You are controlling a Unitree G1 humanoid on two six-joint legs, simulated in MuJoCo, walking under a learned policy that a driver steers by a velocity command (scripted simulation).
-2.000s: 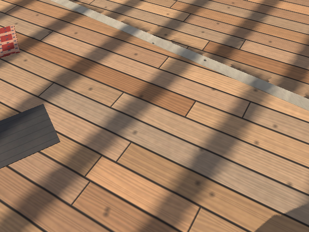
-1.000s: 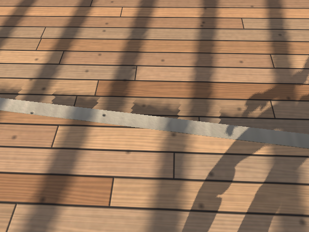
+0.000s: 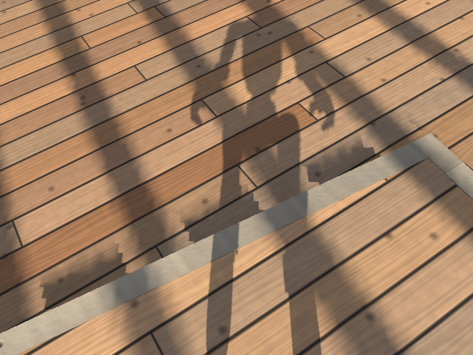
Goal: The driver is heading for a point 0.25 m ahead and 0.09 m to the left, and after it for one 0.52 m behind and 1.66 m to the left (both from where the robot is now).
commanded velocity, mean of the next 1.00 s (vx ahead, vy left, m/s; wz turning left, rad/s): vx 0.12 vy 0.00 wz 0.30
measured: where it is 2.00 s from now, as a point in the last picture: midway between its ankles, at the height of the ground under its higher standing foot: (107, 321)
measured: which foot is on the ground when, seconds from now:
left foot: up 0.00-0.16, down 0.18-0.50, up 0.52-0.78, down 0.80-1.00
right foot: down 0.00-0.80, up 0.82-1.00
